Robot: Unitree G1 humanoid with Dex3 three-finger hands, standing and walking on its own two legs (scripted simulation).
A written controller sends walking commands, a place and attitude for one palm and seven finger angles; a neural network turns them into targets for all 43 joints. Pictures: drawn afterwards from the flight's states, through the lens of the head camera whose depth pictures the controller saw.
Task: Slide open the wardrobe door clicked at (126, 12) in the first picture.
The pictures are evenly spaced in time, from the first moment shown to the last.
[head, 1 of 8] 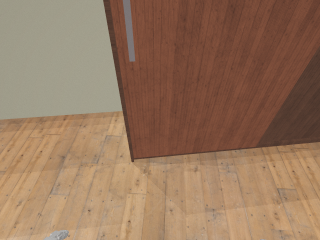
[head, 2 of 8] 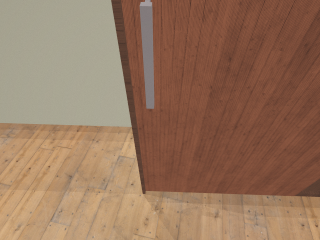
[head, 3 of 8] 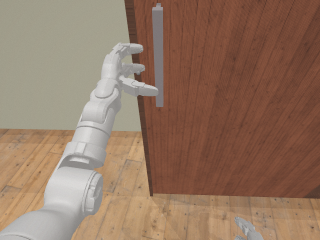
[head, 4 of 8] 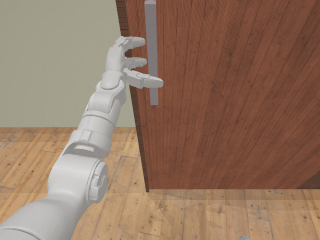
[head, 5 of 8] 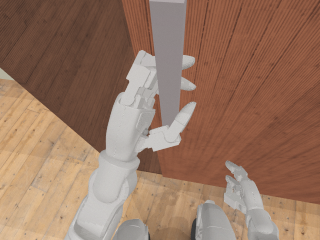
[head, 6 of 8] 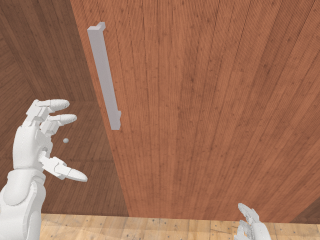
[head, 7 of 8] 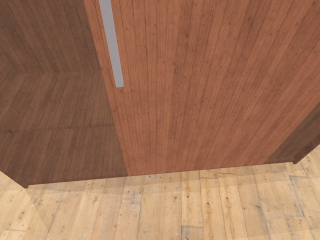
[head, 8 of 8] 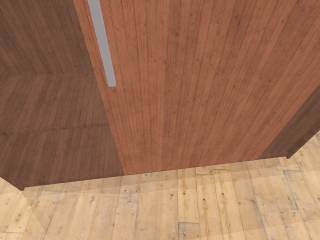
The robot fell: no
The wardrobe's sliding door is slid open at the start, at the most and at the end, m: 0.00 0.65 0.64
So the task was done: yes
